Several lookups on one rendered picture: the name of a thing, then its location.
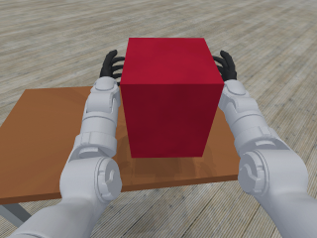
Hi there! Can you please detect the carton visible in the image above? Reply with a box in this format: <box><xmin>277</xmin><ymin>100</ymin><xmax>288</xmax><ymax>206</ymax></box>
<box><xmin>120</xmin><ymin>38</ymin><xmax>225</xmax><ymax>159</ymax></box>

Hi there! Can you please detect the robot right upper arm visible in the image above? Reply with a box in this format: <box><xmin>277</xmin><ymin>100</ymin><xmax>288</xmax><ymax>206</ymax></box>
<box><xmin>238</xmin><ymin>149</ymin><xmax>317</xmax><ymax>238</ymax></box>

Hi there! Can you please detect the right robot hand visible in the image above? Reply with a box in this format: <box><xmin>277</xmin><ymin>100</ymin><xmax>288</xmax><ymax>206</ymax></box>
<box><xmin>212</xmin><ymin>51</ymin><xmax>237</xmax><ymax>82</ymax></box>

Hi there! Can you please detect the robot left upper arm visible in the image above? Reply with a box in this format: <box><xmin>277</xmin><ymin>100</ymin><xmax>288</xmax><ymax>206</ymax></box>
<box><xmin>6</xmin><ymin>156</ymin><xmax>123</xmax><ymax>238</ymax></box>

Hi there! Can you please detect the robot left forearm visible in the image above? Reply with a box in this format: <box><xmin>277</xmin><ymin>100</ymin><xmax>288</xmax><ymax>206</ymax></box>
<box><xmin>59</xmin><ymin>76</ymin><xmax>121</xmax><ymax>193</ymax></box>

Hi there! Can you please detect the table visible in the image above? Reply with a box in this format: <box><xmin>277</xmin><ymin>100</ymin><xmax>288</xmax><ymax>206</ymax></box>
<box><xmin>0</xmin><ymin>85</ymin><xmax>241</xmax><ymax>228</ymax></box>

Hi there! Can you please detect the left robot hand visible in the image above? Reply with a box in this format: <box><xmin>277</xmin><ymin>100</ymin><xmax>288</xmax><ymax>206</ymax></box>
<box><xmin>99</xmin><ymin>50</ymin><xmax>125</xmax><ymax>86</ymax></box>

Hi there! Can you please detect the robot right forearm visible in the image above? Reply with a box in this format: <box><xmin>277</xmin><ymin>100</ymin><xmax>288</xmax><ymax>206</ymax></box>
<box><xmin>218</xmin><ymin>79</ymin><xmax>309</xmax><ymax>182</ymax></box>

